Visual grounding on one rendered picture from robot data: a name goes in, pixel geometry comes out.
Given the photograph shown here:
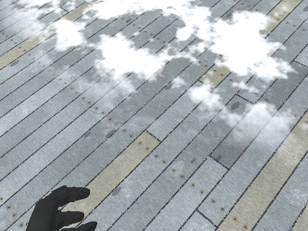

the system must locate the robot left hand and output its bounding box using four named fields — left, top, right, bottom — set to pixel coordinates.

left=26, top=185, right=97, bottom=231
